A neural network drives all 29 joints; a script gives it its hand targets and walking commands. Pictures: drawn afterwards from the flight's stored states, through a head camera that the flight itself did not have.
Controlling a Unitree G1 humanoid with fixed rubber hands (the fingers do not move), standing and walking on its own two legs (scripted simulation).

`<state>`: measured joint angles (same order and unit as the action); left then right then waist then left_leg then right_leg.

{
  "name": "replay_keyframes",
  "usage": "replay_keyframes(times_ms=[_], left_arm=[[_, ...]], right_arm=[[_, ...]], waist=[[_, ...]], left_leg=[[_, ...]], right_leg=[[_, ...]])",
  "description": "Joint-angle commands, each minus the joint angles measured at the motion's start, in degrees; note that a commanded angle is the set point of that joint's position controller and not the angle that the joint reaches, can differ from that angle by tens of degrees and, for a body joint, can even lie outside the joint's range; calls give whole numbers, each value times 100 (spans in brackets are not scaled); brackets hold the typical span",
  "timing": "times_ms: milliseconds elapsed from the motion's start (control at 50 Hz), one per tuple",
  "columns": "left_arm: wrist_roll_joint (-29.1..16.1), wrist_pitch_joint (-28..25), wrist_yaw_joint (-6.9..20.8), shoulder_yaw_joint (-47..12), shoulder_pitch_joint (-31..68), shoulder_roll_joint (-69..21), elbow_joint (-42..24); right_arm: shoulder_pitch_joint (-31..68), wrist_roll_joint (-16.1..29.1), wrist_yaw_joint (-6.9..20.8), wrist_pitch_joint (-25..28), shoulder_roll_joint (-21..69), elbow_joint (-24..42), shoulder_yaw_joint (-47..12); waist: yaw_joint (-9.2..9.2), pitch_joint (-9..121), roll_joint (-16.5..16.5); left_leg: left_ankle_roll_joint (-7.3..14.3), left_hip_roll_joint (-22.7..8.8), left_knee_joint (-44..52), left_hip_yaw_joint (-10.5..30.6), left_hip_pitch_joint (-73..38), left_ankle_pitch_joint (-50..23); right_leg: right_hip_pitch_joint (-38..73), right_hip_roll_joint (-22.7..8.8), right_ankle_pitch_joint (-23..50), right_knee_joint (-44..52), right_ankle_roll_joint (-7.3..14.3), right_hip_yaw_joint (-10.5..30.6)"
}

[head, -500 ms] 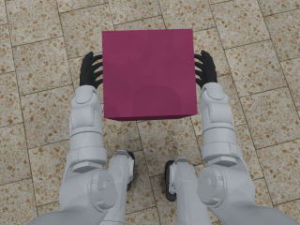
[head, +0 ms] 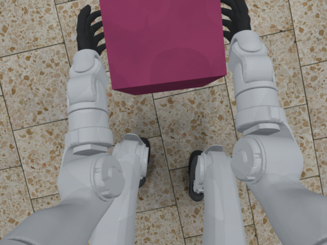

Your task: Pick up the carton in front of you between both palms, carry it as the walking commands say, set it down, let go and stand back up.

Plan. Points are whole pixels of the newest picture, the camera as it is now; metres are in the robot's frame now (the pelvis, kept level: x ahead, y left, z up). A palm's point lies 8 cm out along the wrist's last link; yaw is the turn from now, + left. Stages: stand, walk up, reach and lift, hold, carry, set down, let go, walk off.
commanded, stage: set down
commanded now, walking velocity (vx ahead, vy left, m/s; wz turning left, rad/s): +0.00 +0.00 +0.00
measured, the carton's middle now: (163, 45) +0.53 +0.06 -0.18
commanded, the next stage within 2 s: none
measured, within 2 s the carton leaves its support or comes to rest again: rests again in 1.30 s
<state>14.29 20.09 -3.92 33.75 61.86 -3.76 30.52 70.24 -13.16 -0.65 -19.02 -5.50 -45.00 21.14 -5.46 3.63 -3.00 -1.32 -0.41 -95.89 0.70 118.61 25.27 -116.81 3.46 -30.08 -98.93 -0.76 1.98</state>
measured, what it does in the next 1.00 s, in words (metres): lowers itself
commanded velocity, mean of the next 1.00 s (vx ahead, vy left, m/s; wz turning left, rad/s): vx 0.00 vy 0.00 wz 0.00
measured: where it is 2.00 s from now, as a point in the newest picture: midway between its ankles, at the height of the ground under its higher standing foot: (167, 177)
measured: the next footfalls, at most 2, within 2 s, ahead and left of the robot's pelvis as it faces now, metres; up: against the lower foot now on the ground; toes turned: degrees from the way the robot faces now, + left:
none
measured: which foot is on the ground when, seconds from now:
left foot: down 0.00-1.00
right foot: down 0.00-1.00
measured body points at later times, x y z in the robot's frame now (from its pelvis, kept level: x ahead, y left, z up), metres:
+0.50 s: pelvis +0.00 -0.01 -0.09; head +0.38 +0.00 +0.14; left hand +0.52 +0.23 -0.26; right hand +0.60 -0.06 -0.27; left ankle +0.11 +0.13 -0.47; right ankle +0.09 -0.12 -0.47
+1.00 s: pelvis +0.00 -0.01 -0.12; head +0.37 +0.00 +0.12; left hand +0.52 +0.23 -0.28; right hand +0.60 -0.06 -0.31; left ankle +0.11 +0.13 -0.47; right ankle +0.09 -0.12 -0.47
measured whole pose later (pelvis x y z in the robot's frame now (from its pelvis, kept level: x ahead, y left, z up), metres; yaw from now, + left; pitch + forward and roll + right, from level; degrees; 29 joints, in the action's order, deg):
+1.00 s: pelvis +0.00 -0.01 -0.12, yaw +2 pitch +40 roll +4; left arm 2.8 15.8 -3.1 29.5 80.8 7.5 49.1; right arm 92.0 -3.2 -2.7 -14.5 -19.8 -65.0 4.4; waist -10.2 -18.9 0.0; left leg -3.9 1.0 -121.3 1.1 130.4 31.2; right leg -129.5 4.9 -36.7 -126.2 -0.1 2.3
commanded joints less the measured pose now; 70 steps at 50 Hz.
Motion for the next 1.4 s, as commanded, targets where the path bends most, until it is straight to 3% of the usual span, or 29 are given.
replay_keyframes(times_ms=[0, 200, 400, 560, 620, 720, 1080, 1240, 1380], left_arm=[[-860, -114, 1446, -3062, 3930, -4565, 352], [-1166, -203, 1428, -2913, 4693, -3945, 273], [-1554, -344, 1420, -2933, 5252, -3391, 276], [-1957, -387, 1431, -2901, 5035, -3816, 700], [-2017, -379, 1472, -2967, 4956, -3957, 735], [-1991, -436, 1489, -2945, 4993, -3988, 748], [-1528, -583, 1451, -1836, 4731, -3233, 1736], [-1263, -575, 1550, -1463, 4457, -2870, 2066], [-1185, -592, 1593, -1288, 4274, -2586, 2208]], right_arm=[[3256, 775, 1209, 181, 5136, -168, -2390], [3963, 985, 967, 234, 4601, -340, -2571], [4530, 1411, 905, 374, 4093, -592, -2912], [4941, 1658, 938, 577, 3836, -479, -3104], [4715, 1624, 984, 575, 3956, -574, -3029], [4610, 1596, 1062, 626, 3987, -743, -2907], [4605, 1311, 1018, 736, 3055, -1396, -2545], [4201, 1019, 1012, 653, 2760, -1697, -2264], [3760, 724, 997, 579, 2525, -1915, -2044]], waist=[[-376, 6089, -324], [-593, 6093, -506], [-828, 5737, -693], [-634, 5496, -886], [-529, 5390, -793], [-539, 4980, -642], [-645, 3112, -914], [-567, 2305, -719], [-383, 1857, -609]], left_leg=[[-140, 803, 308, -514, -3864, -1655], [-184, 681, -479, -672, -3112, -1660], [-206, 558, -1239, -751, -2693, -1866], [-209, 567, -1690, -671, -2721, -2359], [-223, 583, -1786, -656, -2645, -2459], [-233, 609, -1868, -648, -2426, -2372], [-114, 557, -2016, -591, -1489, -1207], [-81, 541, -2092, -568, -1056, -880], [-95, 563, -2155, -509, -829, -765]], right_leg=[[2419, 741, 1153, 694, -35, -401], [2593, 671, 1332, -125, -9, -323], [2755, 564, 1626, -967, 38, -258], [2791, 486, 2099, -1420, 123, -295], [2710, 474, 2236, -1524, 155, -287], [2286, 475, 2049, -1623, 191, -270], [1534, 390, 953, -1660, 200, -193], [1343, 348, 822, -1637, 241, -46], [1288, 302, 848, -1625, 284, 38]])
